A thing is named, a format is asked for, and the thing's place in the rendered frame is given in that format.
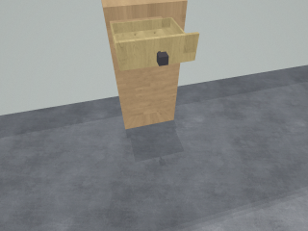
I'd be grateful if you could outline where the drawer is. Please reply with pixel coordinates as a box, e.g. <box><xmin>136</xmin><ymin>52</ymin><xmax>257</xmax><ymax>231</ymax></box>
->
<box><xmin>110</xmin><ymin>17</ymin><xmax>199</xmax><ymax>71</ymax></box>

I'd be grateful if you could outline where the cabinet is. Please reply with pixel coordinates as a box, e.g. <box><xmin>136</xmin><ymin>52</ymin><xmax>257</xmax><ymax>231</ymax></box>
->
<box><xmin>101</xmin><ymin>0</ymin><xmax>188</xmax><ymax>130</ymax></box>

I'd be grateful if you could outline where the handle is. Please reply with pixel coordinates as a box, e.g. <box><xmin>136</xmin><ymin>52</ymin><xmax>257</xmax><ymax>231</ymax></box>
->
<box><xmin>157</xmin><ymin>51</ymin><xmax>169</xmax><ymax>66</ymax></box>

